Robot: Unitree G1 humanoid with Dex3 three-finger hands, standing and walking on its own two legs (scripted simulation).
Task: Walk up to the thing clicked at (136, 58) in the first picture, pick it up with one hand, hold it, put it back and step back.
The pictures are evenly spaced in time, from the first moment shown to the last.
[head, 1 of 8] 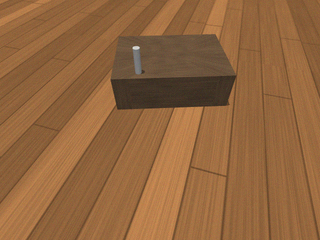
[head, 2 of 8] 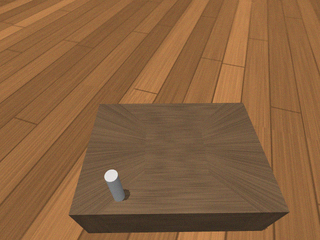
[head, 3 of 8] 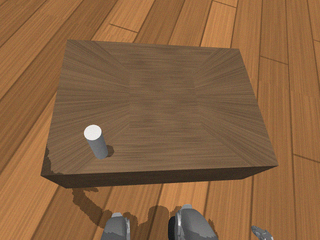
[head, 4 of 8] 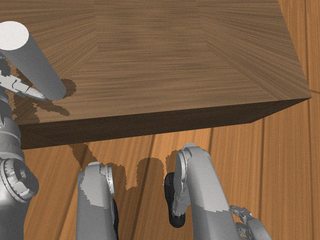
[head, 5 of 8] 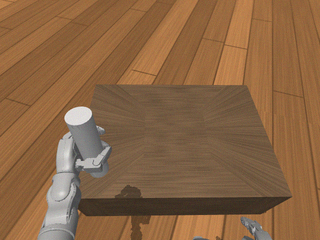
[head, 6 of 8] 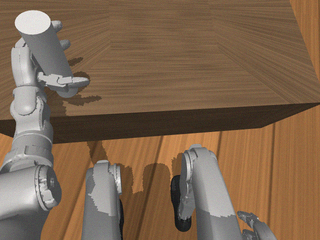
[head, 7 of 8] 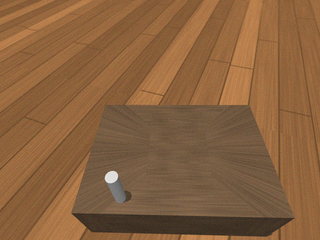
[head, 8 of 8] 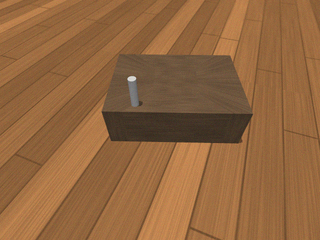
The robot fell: no
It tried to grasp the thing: yes
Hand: left
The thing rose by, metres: 0.37
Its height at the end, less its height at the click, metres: +0.00
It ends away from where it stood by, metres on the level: 0.01
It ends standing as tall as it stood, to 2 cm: yes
